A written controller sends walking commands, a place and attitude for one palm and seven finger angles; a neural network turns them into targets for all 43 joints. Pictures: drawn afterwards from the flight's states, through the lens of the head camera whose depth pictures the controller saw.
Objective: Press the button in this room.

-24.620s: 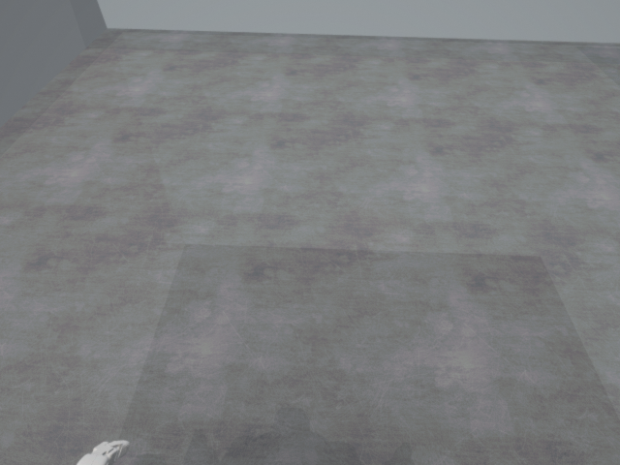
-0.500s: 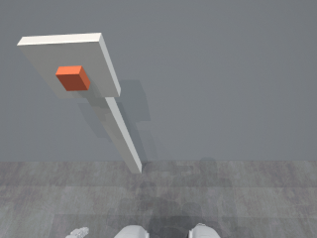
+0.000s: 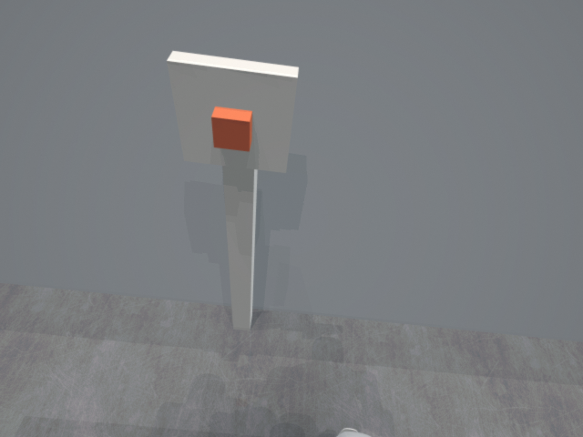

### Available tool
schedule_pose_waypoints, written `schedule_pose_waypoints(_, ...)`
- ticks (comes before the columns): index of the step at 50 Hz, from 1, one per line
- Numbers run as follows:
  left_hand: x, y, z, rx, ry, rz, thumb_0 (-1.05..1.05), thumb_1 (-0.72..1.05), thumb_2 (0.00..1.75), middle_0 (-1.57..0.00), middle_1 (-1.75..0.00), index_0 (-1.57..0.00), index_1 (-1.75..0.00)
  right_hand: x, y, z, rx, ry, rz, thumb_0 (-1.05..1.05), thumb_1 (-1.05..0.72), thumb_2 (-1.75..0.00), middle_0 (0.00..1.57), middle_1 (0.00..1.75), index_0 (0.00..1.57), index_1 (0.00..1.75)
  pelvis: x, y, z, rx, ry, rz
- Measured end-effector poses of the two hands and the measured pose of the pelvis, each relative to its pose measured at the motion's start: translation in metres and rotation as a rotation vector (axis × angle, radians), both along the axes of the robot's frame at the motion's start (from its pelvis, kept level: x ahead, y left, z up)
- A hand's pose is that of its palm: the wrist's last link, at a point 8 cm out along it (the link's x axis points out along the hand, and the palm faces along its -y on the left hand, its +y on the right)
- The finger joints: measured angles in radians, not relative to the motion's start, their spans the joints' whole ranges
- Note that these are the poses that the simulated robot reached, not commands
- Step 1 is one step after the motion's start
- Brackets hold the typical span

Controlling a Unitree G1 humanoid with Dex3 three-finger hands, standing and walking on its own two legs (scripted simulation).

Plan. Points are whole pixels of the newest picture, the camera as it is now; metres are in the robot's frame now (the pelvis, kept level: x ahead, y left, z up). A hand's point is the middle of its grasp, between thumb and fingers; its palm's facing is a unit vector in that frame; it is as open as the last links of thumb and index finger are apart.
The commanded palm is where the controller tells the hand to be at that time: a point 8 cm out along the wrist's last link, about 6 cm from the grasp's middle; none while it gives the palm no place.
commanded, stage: come to a stop and stand still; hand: left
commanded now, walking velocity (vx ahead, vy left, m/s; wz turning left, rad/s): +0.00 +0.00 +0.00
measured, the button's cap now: (233, 128) +0.51 +0.15 +0.13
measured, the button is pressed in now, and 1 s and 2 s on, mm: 0 0 0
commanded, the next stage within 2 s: look again from close up in 1.18 s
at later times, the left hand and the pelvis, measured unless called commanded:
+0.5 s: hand out of the picture +0.01 +0.21 -0.16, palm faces -0.01 -0.97 -0.24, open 7.2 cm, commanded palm none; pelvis -0.03 +0.03 +0.01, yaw -1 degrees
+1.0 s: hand out of the picture -0.10 +0.15 -0.16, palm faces +0.02 -0.99 -0.13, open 7.3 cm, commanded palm none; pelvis -0.05 +0.02 +0.01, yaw -1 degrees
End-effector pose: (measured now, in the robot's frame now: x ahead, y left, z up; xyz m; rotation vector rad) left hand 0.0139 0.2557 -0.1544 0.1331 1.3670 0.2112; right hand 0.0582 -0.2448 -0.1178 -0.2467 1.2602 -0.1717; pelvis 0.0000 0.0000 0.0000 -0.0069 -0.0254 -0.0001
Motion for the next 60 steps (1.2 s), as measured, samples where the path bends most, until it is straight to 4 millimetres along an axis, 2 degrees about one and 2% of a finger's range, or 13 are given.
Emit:
schedule_pose_waypoints(6, -0.017, 0.017, 0.01, -0.023, 0.042, -0.007, 0.0, 0.91, 0.9, -0.19, -0.3, -0.2, -0.3, -0.038, 0.041, 0.004, 0.023, 0.07, -0.038, 0.0, -0.91, -0.9, 0.2, 0.3, 0.2, 0.3, -0.003, 0.024, 0.013, -0.008, 0.029, -0.009)
schedule_pose_waypoints(12, -0.021, 0.021, 0.016, -0.017, 0.077, -0.044, 0.0, 0.91, 0.9, -0.19, -0.3, -0.2, -0.3, -0.073, 0.065, -0.007, 0.06, 0.119, -0.1, 0.0, -0.92, -0.9, 0.2, 0.3, 0.2, 0.3, -0.009, 0.038, 0.013, 0.012, 0.035, -0.015)
schedule_pose_waypoints(19, -0.003, 0.01, 0.022, 0.011, 0.003, -0.084, 0.01, 0.92, 0.9, -0.19, -0.3, -0.2, -0.3, -0.119, 0.081, -0.026, 0.133, 0.196, -0.15, 0.0, -0.91, -0.9, 0.2, 0.3, 0.2, 0.3, -0.021, 0.04, 0.009, 0.03, 0.018, -0.018)
schedule_pose_waypoints(25, -0.007, 0.005, 0.03, 0.025, -0.044, -0.093, 0.0, 0.94, 0.9, -0.19, -0.3, -0.2, -0.3, -0.138, 0.085, -0.027, 0.168, 0.207, -0.153, 0.0, -0.91, -0.9, 0.2, 0.3, 0.2, 0.3, -0.031, 0.035, 0.012, 0.019, -0.002, -0.017)
schedule_pose_waypoints(29, -0.023, -0.001, 0.027, 0.014, -0.027, -0.086, 0.0, 0.94, 0.9, -0.19, -0.3, -0.2, -0.3, -0.145, 0.08, -0.024, 0.163, 0.202, -0.15, 0.0, -0.91, -0.9, 0.2, 0.3, 0.2, 0.3, -0.037, 0.03, 0.013, 0.021, -0.01, -0.02)
schedule_pose_waypoints(35, -0.061, -0.017, 0.021, -0.029, 0.04, -0.063, 0.0, 0.94, 0.9, -0.19, -0.3, -0.2, -0.3, -0.15, 0.065, -0.019, 0.133, 0.206, -0.137, 0.0, -0.91, -0.9, 0.2, 0.3, 0.2, 0.3, -0.044, 0.024, 0.014, 0.019, -0.01, -0.016)
schedule_pose_waypoints(41, -0.098, -0.037, 0.019, -0.076, 0.119, -0.035, 0.0, 0.92, 0.9, -0.19, -0.3, -0.2, -0.3, -0.147, 0.053, -0.016, 0.107, 0.202, -0.122, 0.0, -0.91, -0.9, 0.2, 0.3, 0.2, 0.3, -0.049, 0.02, 0.014, 0.016, -0.008, -0.013)
schedule_pose_waypoints(45, -0.114, -0.046, 0.019, -0.093, 0.152, -0.023, 0.0, 0.92, 0.9, -0.19, -0.3, -0.2, -0.3, -0.141, 0.049, -0.016, 0.102, 0.189, -0.114, 0.0, -0.91, -0.9, 0.2, 0.3, 0.2, 0.3, -0.05, 0.018, 0.014, 0.015, -0.008, -0.012)
schedule_pose_waypoints(52, -0.118, -0.051, 0.02, -0.092, 0.152, -0.022, 0.0, 0.91, 0.9, -0.2, -0.3, -0.2, -0.3, -0.13, 0.05, -0.017, 0.114, 0.158, -0.104, 0.0, -0.91, -0.9, 0.2, 0.3, 0.2, 0.3, -0.051, 0.014, 0.014, 0.014, -0.007, -0.014)
schedule_pose_waypoints(60, -0.099, -0.046, 0.021, -0.066, 0.102, -0.038, 0.0, 0.91, 0.9, -0.19, -0.3, -0.2, -0.3, -0.127, 0.049, -0.019, 0.126, 0.152, -0.105, 0.0, -0.92, -0.9, 0.2, 0.3, 0.2, 0.3, -0.049, 0.011, 0.014, 0.015, -0.005, -0.015)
